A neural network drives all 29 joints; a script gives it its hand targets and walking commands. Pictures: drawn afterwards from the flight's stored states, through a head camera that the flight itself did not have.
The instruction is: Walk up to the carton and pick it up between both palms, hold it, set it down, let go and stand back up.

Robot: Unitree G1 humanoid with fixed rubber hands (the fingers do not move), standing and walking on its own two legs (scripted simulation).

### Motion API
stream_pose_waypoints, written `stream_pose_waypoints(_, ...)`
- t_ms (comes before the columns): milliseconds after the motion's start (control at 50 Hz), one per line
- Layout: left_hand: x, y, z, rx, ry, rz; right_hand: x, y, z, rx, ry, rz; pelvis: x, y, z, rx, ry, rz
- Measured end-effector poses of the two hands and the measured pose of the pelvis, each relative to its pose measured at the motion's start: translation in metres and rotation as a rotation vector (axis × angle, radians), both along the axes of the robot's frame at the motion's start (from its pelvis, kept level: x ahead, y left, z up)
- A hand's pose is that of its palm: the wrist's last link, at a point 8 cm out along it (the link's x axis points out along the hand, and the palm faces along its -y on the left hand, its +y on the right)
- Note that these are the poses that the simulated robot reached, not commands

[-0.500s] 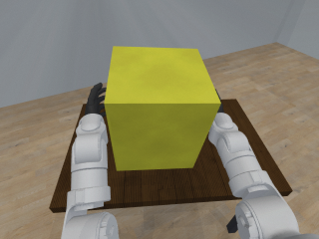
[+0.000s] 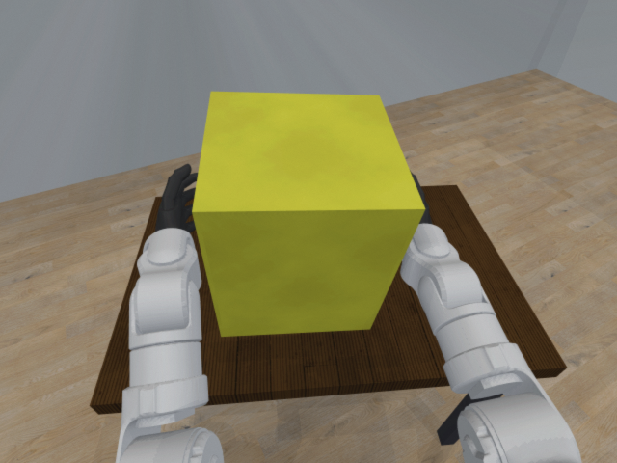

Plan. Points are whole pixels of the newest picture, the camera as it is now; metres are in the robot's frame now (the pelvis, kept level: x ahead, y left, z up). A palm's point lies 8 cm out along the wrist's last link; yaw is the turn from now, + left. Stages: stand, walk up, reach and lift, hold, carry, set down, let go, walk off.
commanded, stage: hold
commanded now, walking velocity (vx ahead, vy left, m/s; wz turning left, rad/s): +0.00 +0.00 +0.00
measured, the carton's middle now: (297, 220) +0.38 -0.01 +0.14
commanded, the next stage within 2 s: set down in 1.90 s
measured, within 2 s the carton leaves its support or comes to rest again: neither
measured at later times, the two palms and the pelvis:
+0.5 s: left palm (164, 233) +0.35 +0.15 +0.16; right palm (408, 224) +0.35 -0.15 +0.15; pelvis -0.01 +0.00 +0.00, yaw +0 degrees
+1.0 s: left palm (175, 229) +0.35 +0.14 +0.16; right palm (417, 226) +0.35 -0.16 +0.14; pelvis -0.01 +0.00 +0.00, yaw +0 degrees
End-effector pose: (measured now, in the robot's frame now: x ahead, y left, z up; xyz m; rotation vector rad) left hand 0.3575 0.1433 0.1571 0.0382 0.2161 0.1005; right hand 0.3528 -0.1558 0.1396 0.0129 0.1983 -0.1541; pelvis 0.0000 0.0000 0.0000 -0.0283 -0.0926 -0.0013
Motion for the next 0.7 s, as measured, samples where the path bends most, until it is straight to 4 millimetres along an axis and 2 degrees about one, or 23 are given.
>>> stream_pose_waypoints(200, 0.001, -0.003, 0.005, -0.009, -0.004, -0.002, -0.001, -0.003, 0.003, 0.008, -0.005, -0.008, 0.000, -0.001, 0.000, 0.000, -0.007, -0.010)
stream_pose_waypoints(340, -0.008, 0.003, 0.006, -0.013, -0.016, 0.009, -0.005, 0.002, 0.009, -0.001, -0.017, 0.005, -0.003, -0.001, 0.000, -0.001, -0.019, -0.004)
stream_pose_waypoints(500, -0.011, 0.010, 0.007, -0.020, -0.005, 0.021, -0.006, 0.010, 0.007, 0.006, -0.005, 0.011, -0.008, 0.000, 0.000, 0.003, -0.018, 0.000)
stream_pose_waypoints(700, -0.004, 0.005, 0.015, 0.001, -0.016, 0.006, -0.003, 0.005, 0.010, 0.016, -0.016, -0.002, -0.008, 0.001, 0.000, 0.005, -0.017, -0.001)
